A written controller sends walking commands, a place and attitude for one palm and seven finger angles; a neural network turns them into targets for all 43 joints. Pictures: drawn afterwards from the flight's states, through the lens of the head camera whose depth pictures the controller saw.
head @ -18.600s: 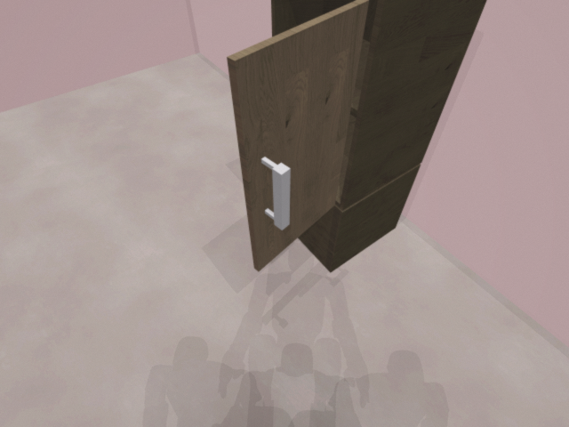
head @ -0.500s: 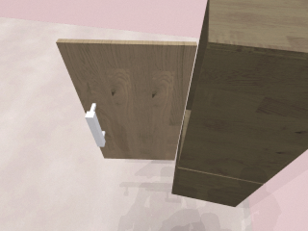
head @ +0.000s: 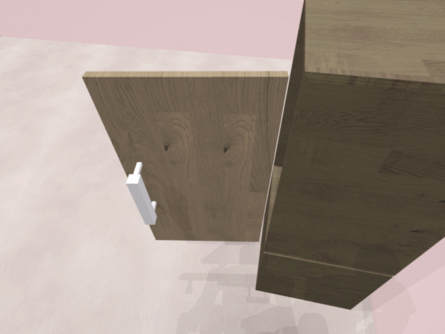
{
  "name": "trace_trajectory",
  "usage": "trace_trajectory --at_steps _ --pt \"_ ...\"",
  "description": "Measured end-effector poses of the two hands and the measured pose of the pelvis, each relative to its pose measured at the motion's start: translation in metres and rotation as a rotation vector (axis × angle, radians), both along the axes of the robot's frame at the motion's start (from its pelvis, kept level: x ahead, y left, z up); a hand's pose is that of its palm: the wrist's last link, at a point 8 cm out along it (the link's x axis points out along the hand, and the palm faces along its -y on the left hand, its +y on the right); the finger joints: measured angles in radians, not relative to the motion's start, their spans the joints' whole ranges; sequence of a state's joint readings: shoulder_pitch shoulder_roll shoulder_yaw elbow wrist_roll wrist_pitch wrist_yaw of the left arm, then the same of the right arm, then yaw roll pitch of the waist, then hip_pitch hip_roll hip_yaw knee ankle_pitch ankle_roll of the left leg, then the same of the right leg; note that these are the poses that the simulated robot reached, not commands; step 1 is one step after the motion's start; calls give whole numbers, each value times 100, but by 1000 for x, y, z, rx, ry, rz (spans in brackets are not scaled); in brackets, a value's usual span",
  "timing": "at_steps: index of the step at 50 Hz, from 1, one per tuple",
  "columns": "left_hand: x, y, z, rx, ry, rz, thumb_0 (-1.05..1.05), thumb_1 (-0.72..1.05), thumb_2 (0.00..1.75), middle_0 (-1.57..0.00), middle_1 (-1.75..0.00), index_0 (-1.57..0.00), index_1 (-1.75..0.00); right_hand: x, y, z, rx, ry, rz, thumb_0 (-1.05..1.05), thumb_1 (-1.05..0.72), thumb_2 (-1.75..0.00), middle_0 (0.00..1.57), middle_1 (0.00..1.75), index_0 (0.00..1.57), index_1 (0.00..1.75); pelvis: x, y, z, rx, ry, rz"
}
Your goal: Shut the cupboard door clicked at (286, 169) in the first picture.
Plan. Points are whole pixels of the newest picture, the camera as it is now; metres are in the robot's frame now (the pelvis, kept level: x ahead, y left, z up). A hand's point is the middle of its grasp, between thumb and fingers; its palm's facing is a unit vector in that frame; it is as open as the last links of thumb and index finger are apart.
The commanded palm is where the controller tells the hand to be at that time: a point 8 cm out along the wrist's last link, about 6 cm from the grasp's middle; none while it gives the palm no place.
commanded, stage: raise the hand and make a fist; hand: left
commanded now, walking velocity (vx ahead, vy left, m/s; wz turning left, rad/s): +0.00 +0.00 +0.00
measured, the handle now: (145, 194) +0.42 +0.22 -0.05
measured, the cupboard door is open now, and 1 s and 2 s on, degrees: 100 100 100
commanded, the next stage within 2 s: bring the fist close to the handle in 1.96 s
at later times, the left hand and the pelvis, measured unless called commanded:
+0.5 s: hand out of the picture +0.11 +0.17 -0.10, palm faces +0.09 -1.00 +0.00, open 6.0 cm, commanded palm +0.11 +0.22 -0.07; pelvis -0.05 -0.03 -0.10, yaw +3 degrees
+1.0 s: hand (115, 325) +0.15 +0.20 -0.05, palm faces +0.10 -0.99 -0.06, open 3.7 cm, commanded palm +0.12 +0.24 -0.06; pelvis -0.05 +0.00 -0.11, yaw +3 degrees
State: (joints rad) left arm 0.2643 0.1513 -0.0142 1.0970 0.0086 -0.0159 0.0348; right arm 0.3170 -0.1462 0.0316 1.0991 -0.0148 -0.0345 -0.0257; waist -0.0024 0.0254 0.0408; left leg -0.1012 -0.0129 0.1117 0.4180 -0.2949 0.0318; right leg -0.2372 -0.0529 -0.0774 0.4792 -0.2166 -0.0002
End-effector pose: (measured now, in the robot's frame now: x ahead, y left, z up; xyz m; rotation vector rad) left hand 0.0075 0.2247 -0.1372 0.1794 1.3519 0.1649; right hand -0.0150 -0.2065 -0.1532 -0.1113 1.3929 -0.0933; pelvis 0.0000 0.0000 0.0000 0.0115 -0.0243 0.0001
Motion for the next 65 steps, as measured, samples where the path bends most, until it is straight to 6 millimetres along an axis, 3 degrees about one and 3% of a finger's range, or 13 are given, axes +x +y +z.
trace_trajectory --at_steps 4,11,14,17,20,24,27,33,38,41,46,56,65 --pt "6 1 1 -9 -41 57 2 92 89 -20 -30 -20 -30 6 -8 3 -34 -31 2 1 -91 -90 20 30 20 30 -1 -2 -2 -4 1 0" --pt "142 1 111 34 -904 29 2 92 89 -23 -33 -23 -34 78 -51 26 -127 -508 40 2 -91 -90 20 30 20 30 -11 -5 -14 0 38 40" --pt "170 -8 135 -40 -1186 -15 2 91 89 -26 -37 -27 -37 116 -65 42 -148 -680 61 2 -91 -90 20 30 20 30 -21 -13 -26 10 101 32" --pt "162 -19 126 -144 -1358 -82 1 91 89 -30 -42 -31 -42 149 -74 58 -172 -809 115 2 -91 -90 20 30 20 30 -31 -23 -43 19 159 21" --pt "131 -22 89 -184 -1344 -139 1 91 89 -36 -47 -36 -48 177 -79 62 -194 -894 192 2 -91 -90 20 30 20 30 -39 -29 -66 13 208 27" --pt "84 -10 42 -158 -1201 -89 1 90 89 -43 -55 -43 -55 205 -75 47 -199 -951 267 1 -91 -90 20 30 20 30 -47 -33 -94 -2 260 43" --pt "69 3 46 -80 -1243 -64 2 90 89 -48 -61 -49 -61 215 -60 26 -172 -963 297 1 -91 -90 20 30 20 30 -52 -33 -110 -24 282 57" --pt "104 -1 90 -83 -1495 -201 2 90 90 -59 -73 -59 -73 197 -19 -23 -56 -884 280 1 -90 -90 20 30 20 30 -60 -28 -126 -58 292 71" --pt "141 -14 70 -255 -1272 -278 2 90 90 -68 -83 -69 -83 154 -5 -44 2 -749 159 2 -90 -90 21 30 20 30 -62 -20 -119 -47 303 57" --pt "140 -8 63 -259 -1157 -201 2 90 89 -73 -88 -74 -89 130 -8 -41 -17 -686 97 2 -90 -90 21 30 20 30 -58 -15 -110 -37 304 43" --pt "121 20 85 -95 -1252 -88 2 90 89 -83 -98 -83 -99 112 -22 -32 -88 -635 106 2 -90 -90 21 30 20 30 -50 -8 -103 -39 306 41" --pt "126 14 66 -205 -1262 -215 2 90 90 -101 -119 -101 -119 148 -31 -17 -172 -725 193 2 -90 -90 20 30 20 30 -50 3 -113 -61 319 62" --pt "132 36 102 -88 -1356 -123 2 90 89 -118 -136 -118 -137 181 1 3 -99 -800 225 2 -90 -90 20 30 20 30 -39 7 -102 -70 309 65"
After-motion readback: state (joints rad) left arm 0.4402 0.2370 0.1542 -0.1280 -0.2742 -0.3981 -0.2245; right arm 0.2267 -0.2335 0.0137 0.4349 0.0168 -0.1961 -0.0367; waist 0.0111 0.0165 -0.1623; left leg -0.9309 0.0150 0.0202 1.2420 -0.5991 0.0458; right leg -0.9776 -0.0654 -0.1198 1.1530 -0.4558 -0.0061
